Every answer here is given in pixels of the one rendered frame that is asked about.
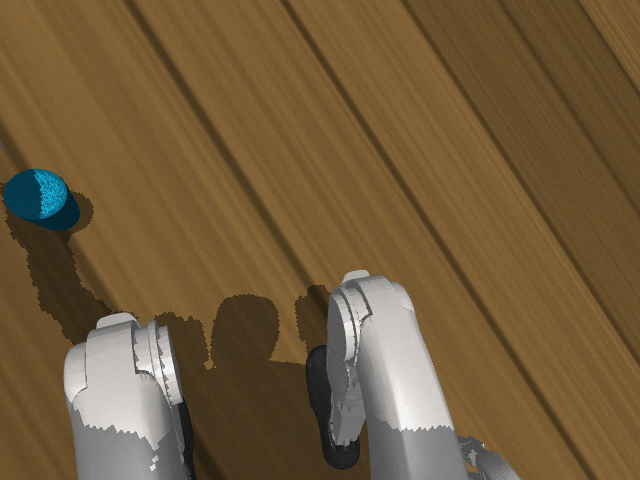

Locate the right robot hand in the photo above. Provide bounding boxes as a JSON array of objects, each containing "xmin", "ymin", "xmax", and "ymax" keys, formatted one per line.
[{"xmin": 457, "ymin": 436, "xmax": 521, "ymax": 480}]

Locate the right robot foot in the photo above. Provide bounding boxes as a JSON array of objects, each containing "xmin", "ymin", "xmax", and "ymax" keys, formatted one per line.
[{"xmin": 306, "ymin": 345, "xmax": 360, "ymax": 470}]

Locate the cup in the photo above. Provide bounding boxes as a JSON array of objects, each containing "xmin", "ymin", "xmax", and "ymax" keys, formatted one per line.
[{"xmin": 4, "ymin": 169, "xmax": 80, "ymax": 231}]

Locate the left robot foot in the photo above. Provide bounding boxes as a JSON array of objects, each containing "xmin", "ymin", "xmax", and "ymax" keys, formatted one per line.
[{"xmin": 178, "ymin": 397, "xmax": 197, "ymax": 480}]

